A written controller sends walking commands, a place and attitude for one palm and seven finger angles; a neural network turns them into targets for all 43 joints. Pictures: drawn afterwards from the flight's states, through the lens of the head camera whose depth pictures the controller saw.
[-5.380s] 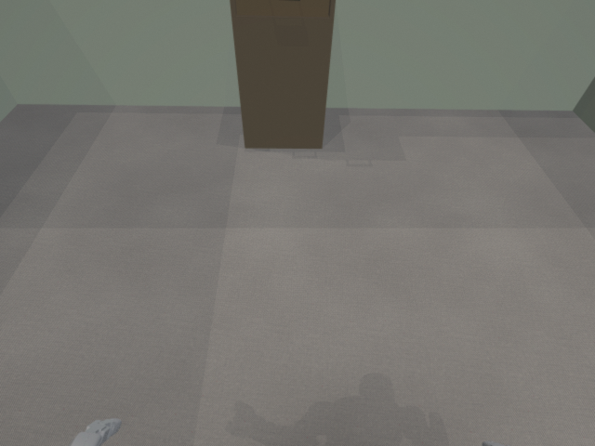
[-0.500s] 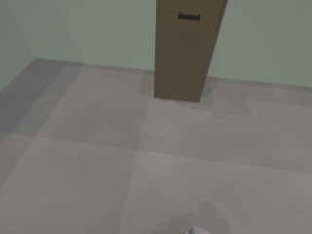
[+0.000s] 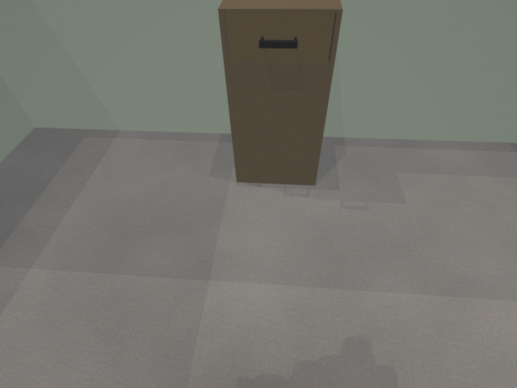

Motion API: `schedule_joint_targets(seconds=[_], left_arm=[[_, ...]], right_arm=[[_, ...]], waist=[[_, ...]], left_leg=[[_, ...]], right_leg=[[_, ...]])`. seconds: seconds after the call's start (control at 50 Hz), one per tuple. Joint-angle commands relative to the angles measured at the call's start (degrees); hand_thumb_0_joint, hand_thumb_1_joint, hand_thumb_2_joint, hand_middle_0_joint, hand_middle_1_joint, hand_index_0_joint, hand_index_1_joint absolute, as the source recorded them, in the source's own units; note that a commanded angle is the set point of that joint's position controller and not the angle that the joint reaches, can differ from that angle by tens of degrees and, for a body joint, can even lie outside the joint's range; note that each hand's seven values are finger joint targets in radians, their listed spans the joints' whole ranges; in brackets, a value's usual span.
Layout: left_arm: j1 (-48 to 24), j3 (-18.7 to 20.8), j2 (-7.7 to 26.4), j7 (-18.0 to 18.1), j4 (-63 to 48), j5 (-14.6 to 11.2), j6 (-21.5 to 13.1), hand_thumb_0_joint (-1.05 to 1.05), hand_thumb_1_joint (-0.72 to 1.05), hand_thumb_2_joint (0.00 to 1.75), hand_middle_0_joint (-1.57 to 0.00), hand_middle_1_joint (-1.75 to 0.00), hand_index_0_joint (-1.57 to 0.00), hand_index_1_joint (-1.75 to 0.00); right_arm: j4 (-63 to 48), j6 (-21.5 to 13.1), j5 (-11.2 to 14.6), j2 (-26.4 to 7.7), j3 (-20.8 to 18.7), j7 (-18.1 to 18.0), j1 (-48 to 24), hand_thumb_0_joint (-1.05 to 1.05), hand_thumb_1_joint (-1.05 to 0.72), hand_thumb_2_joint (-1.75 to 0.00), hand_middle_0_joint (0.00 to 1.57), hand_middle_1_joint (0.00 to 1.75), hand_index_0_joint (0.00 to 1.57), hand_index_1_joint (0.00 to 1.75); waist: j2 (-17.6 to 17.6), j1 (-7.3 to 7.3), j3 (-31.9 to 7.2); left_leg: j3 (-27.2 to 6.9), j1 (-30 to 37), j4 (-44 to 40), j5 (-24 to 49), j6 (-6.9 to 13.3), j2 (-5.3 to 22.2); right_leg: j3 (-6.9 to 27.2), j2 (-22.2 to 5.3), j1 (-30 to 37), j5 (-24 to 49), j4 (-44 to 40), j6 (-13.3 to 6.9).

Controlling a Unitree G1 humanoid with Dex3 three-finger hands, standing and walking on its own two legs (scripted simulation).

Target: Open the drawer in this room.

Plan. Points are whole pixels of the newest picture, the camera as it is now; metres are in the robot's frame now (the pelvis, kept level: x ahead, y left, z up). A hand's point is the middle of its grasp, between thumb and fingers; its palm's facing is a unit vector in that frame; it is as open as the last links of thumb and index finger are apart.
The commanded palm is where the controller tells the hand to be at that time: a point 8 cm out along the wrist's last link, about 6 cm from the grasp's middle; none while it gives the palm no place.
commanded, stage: stand and wait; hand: left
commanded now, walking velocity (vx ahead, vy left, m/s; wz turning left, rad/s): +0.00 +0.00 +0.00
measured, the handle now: (278, 41) +1.24 -0.01 +0.01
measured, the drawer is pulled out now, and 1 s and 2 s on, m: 0.00 0.00 0.00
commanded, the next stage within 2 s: look at it before walking up in 0.62 s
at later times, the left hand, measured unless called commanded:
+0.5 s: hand out of the picture +0.00 +0.19 -0.17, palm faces +0.02 -0.99 -0.17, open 7.4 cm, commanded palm none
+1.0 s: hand out of the picture +0.02 +0.19 -0.17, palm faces +0.01 -0.99 -0.16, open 7.4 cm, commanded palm none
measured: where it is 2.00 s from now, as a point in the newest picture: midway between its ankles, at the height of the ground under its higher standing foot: outside the picture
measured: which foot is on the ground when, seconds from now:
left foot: up 0.00-0.04, down 0.06-1.00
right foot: down 0.00-1.00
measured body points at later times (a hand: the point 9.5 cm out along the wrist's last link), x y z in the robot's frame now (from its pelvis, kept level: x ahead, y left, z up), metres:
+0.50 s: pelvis +0.04 +0.03 +0.01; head +0.05 +0.04 +0.46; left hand +0.00 +0.25 -0.16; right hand +0.02 -0.17 -0.16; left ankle +0.04 +0.13 -0.74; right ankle +0.02 -0.08 -0.74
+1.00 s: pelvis +0.04 +0.04 +0.01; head +0.05 +0.04 +0.45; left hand +0.03 +0.24 -0.16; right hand +0.00 -0.16 -0.16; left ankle +0.04 +0.13 -0.74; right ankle +0.02 -0.08 -0.74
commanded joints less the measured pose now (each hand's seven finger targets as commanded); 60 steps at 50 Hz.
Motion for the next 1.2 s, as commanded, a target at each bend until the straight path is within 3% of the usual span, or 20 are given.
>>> schedule_joint_targets(seconds=[0.0, 0.02, 0.04, 0.06, 0.08, 0.1, 0.12, 0.22, 0.36, 0.58, 0.84, 1.18], left_arm=[[2.47, 0.38, 6.17, -0.31, -0.34, -0.05, 0.52, 0.00, 0.90, 0.90, -0.20, -0.30, -0.20, -0.30], [2.46, 0.20, 5.83, -0.37, -0.19, -0.31, 0.66, 0.00, 0.90, 0.90, -0.20, -0.30, -0.20, -0.30], [3.77, -0.07, 4.79, -0.45, -0.09, -0.58, 0.88, 0.00, 0.90, 0.90, -0.20, -0.30, -0.20, -0.30], [4.78, -0.17, 4.05, -0.44, -0.07, -0.61, 1.09, 0.00, 0.90, 0.90, -0.20, -0.30, -0.20, -0.30], [5.28, -0.24, 4.00, -0.30, 0.26, -0.41, 1.31, 0.00, 0.90, 0.90, -0.20, -0.30, -0.20, -0.30], [5.78, -0.36, 4.29, -0.32, 1.14, -0.37, 1.77, 0.00, 0.90, 0.90, -0.20, -0.30, -0.20, -0.30], [6.40, -0.48, 4.77, -0.34, 1.68, -0.41, 1.82, 0.00, 0.90, 0.90, -0.20, -0.30, -0.20, -0.30], [8.99, -1.20, 5.07, -0.30, 3.40, -0.39, 1.41, 0.00, 0.90, 0.90, -0.20, -0.30, -0.20, -0.30], [11.24, -1.68, 3.83, 0.11, 4.36, -0.32, 1.18, 0.00, 0.90, 0.90, -0.20, -0.30, -0.20, -0.30], [13.43, -1.76, 2.75, 0.72, 4.76, -0.29, 1.50, 0.00, 0.90, 0.90, -0.20, -0.30, -0.20, -0.30], [13.46, -1.48, 2.36, 0.88, 4.01, -0.20, 1.63, 0.00, 0.90, 0.90, -0.20, -0.30, -0.20, -0.30], [13.53, -1.46, 2.77, 0.83, 3.97, -0.09, 1.28, 0.00, 0.90, 0.90, -0.20, -0.30, -0.20, -0.30]], right_arm=[[0.60, -0.45, 0.02, 0.53, 0.95, 0.58, 7.39, 0.00, -0.90, -0.90, 0.20, 0.30, 0.20, 0.30], [1.05, -0.87, 0.01, -0.33, 1.03, 0.57, 8.08, 0.00, -0.90, -0.90, 0.20, 0.30, 0.20, 0.30], [1.17, -1.45, -0.03, -2.02, 1.13, 0.40, 7.58, 0.00, -0.90, -0.90, 0.20, 0.30, 0.20, 0.30], [0.82, -1.70, -0.13, -3.55, 1.15, 0.16, 6.70, 0.00, -0.90, -0.90, 0.20, 0.30, 0.20, 0.30], [0.53, -1.46, -0.06, -3.94, 1.24, 0.04, 5.16, 0.00, -0.90, -0.90, 0.20, 0.30, 0.20, 0.30], [0.70, -1.48, 0.06, -3.39, 1.47, -0.05, 3.48, 0.00, -0.90, -0.90, 0.20, 0.30, 0.20, 0.30], [0.65, -1.49, 0.16, -2.72, 1.76, -0.17, 3.22, 0.00, -0.90, -0.90, 0.20, 0.30, 0.20, 0.30], [0.88, -1.59, 0.45, -2.90, 1.99, -0.32, 4.45, 0.00, -0.90, -0.90, 0.20, 0.30, 0.20, 0.30], [1.93, -1.75, 0.55, -2.82, 2.06, -0.37, 6.14, 0.00, -0.90, -0.90, 0.20, 0.30, 0.20, 0.30], [3.74, -1.79, 0.61, -1.14, 2.10, -0.43, 8.72, 0.00, -0.90, -0.90, 0.20, 0.30, 0.20, 0.30], [3.97, -1.95, 0.59, -0.03, 1.86, -0.45, 9.84, 0.00, -0.90, -0.90, 0.20, 0.30, 0.20, 0.30], [3.43, -2.02, 0.66, -0.94, 1.49, -0.49, 9.56, 0.00, -0.90, -0.90, 0.20, 0.30, 0.20, 0.30]], waist=[[-9.83, -0.63, 1.40], [-6.57, -1.01, 1.01], [-1.33, -0.22, 0.74], [2.03, 0.65, 1.25], [0.87, 1.25, 2.52], [5.88, 1.56, 3.23], [6.16, 1.65, 3.48], [0.07, 1.03, 1.89], [-3.83, 0.61, 1.90], [-3.72, 0.80, 4.56], [-2.85, 0.85, 4.76], [-3.04, 0.38, 4.64]], left_leg=[[-0.63, 9.94, -11.81, 6.70, -0.08, -0.18], [-1.66, 13.12, -16.25, 12.53, 0.33, 0.60], [-4.56, 14.39, -18.94, 17.53, 1.33, 3.18], [-6.06, 11.00, -20.48, 19.31, 2.49, 5.50], [-5.17, 8.21, -21.27, 15.87, 2.58, 5.70], [-5.66, 7.07, -22.82, 15.57, 2.70, 4.86], [-5.68, 6.69, -24.05, 15.02, 3.00, 4.42], [-4.02, 10.67, -24.59, 14.64, 2.86, 2.95], [-3.67, 12.69, -25.22, 15.28, 3.55, 2.33], [-3.24, 11.25, -25.52, 14.45, 4.15, 1.73], [-3.48, 10.67, -25.19, 13.88, 4.46, 1.29], [-3.29, 11.57, -24.93, 12.70, 4.48, 1.30]], right_leg=[[9.97, -13.04, -5.16, 5.36, -9.31, -2.75], [9.37, -11.72, -6.20, 3.79, -7.64, -1.06], [8.71, -9.25, -6.31, 3.16, -5.97, 1.02], [7.80, -7.62, -2.55, 3.41, -5.65, 2.44], [7.93, -7.34, -0.29, 2.45, -7.01, 2.91], [7.93, -7.24, 0.78, 2.97, -5.84, 3.18], [7.53, -7.14, 2.54, 3.49, -5.63, 3.41], [8.30, -8.08, 3.59, 5.57, -7.64, 3.20], [8.49, -8.21, 3.16, 5.93, -7.77, 3.20], [8.23, -8.03, 2.35, 4.78, -6.55, 3.26], [8.29, -7.97, 1.83, 4.33, -5.72, 3.24], [9.14, -7.81, 1.07, 4.33, -6.40, 2.94]])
